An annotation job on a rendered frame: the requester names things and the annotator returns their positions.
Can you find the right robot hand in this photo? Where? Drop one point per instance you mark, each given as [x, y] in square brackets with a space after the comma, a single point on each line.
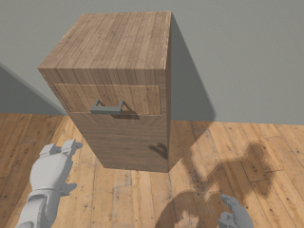
[240, 217]

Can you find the left robot hand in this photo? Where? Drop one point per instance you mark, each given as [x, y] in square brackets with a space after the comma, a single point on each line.
[52, 168]

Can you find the cabinet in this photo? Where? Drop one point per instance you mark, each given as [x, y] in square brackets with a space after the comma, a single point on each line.
[118, 48]

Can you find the drawer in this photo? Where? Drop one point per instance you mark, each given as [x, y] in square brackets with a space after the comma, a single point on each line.
[137, 99]

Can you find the left robot forearm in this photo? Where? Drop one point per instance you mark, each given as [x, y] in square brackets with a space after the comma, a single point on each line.
[40, 210]

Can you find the handle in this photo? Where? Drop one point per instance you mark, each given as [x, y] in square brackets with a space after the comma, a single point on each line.
[107, 110]

